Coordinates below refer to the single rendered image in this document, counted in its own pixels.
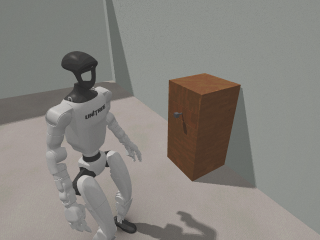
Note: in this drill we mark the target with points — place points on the robot left upper arm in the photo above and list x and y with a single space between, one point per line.
108 95

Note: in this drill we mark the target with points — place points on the left robot forearm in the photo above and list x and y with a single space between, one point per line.
118 132

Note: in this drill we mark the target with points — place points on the handle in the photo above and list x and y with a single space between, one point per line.
177 115

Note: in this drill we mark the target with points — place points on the left robot hand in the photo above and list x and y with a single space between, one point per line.
130 148

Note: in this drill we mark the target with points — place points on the robot right thigh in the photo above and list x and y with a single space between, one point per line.
95 201

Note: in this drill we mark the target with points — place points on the robot right upper arm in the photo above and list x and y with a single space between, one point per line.
57 119

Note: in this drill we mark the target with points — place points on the cabinet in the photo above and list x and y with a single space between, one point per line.
197 152

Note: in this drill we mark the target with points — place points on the drawer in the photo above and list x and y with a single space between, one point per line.
187 115

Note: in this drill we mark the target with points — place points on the right robot hand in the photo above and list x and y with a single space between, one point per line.
75 215

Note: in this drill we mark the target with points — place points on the robot left shin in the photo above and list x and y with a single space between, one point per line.
122 210

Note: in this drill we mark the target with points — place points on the right robot forearm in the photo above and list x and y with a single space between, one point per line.
62 179

